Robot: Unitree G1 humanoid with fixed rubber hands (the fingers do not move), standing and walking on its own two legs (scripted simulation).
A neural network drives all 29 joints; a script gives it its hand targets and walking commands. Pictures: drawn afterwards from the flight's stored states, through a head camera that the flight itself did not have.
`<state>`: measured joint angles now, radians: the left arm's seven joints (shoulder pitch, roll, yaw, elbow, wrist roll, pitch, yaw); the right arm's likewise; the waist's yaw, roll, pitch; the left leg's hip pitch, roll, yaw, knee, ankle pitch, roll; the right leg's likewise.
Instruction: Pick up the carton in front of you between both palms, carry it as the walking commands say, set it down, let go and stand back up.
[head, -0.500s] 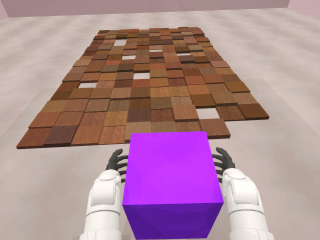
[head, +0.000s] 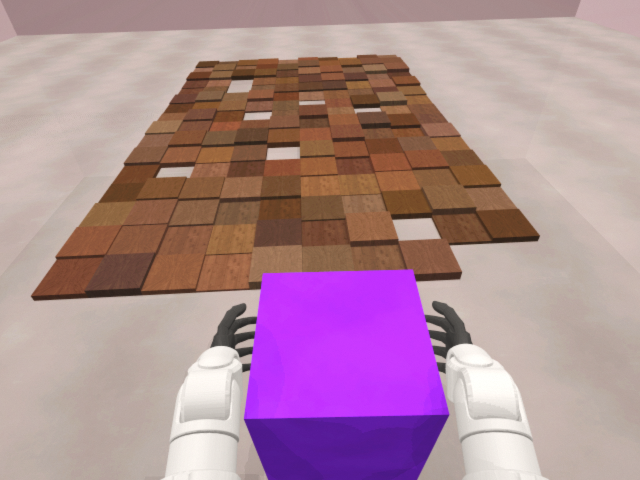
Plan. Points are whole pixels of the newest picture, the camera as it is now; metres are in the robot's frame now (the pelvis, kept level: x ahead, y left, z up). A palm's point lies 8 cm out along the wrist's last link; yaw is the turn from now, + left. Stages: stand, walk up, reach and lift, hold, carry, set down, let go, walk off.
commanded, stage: hold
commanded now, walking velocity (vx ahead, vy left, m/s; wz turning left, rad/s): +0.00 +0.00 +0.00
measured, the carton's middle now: (340, 381) +0.30 +0.00 -0.03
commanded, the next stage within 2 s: carry in 0.24 s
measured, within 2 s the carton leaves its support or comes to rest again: neither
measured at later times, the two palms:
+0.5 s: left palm (230, 330) +0.32 +0.15 +0.06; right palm (455, 327) +0.32 -0.15 +0.06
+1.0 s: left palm (237, 221) +0.53 +0.17 +0.08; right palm (407, 212) +0.56 -0.13 +0.08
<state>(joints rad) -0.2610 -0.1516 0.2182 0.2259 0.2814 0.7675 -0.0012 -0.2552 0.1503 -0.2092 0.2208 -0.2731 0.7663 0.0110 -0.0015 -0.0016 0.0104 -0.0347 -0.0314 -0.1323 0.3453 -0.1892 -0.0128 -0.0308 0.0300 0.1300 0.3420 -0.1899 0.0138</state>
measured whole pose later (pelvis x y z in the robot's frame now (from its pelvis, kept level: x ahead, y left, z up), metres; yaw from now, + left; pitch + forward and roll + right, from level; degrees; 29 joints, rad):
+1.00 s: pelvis +0.27 +0.00 +0.00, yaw +2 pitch +6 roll +2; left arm -0.16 -0.13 0.12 -0.39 0.10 1.21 0.10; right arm -0.17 0.13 -0.10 -0.38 -0.10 1.21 -0.09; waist 0.04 -0.03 -0.10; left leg -0.56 0.04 0.14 0.78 -0.30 0.01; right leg -0.03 -0.05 -0.15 0.26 -0.33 -0.01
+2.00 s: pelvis +0.91 +0.01 -0.01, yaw +0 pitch +6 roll +1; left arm -0.86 0.01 0.26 0.01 0.04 1.32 0.15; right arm -0.85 -0.02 -0.25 -0.03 -0.07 1.35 -0.13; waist 0.04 0.01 0.02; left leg -0.72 0.08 0.08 0.85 -0.17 0.05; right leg -0.17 0.00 -0.18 0.40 -0.33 -0.06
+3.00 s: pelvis +1.63 +0.03 +0.01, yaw +1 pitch +5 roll +0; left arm -0.88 0.05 0.27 0.28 0.06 1.31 0.12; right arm -0.85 0.01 -0.27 0.22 -0.11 1.33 -0.11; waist -0.03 0.00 -0.09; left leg -0.36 -0.06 0.09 0.49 -0.23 0.10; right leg -0.44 0.04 -0.01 1.19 -0.41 -0.03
